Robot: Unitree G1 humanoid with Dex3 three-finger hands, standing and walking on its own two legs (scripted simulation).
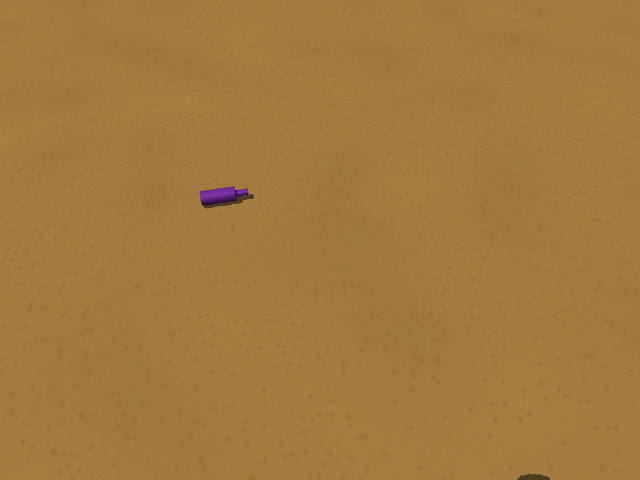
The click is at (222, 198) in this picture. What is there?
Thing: lying bottle
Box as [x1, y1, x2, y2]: [200, 186, 248, 205]
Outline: 247,189 235,190 233,186 200,191 200,198 202,205 236,200 236,196 248,194
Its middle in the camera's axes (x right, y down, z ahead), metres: -0.44 -0.19 +1.76
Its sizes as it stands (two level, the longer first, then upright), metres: 0.209 0.067 0.067
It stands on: the floor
